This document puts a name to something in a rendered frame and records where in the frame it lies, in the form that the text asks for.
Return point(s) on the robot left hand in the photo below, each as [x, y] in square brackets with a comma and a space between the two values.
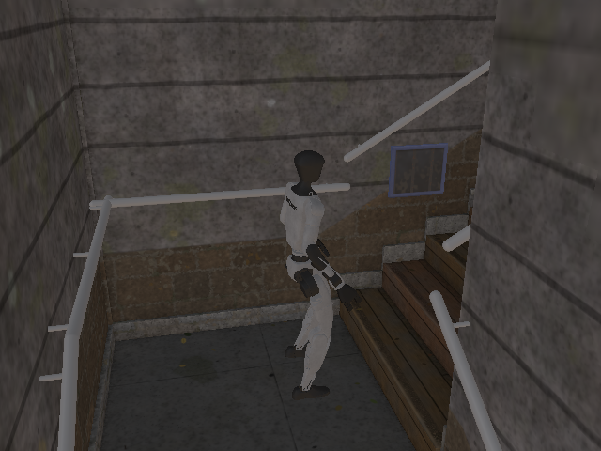
[322, 247]

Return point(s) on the robot right hand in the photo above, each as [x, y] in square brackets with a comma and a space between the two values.
[346, 294]

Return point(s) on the left robot upper arm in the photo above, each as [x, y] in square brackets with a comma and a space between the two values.
[283, 211]

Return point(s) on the right robot forearm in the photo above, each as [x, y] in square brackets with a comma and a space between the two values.
[314, 254]

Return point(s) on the right robot thigh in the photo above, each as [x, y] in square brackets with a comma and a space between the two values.
[320, 300]

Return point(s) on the left robot foot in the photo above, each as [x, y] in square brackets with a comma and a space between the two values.
[291, 352]

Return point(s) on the right robot upper arm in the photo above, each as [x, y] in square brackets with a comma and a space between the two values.
[314, 211]

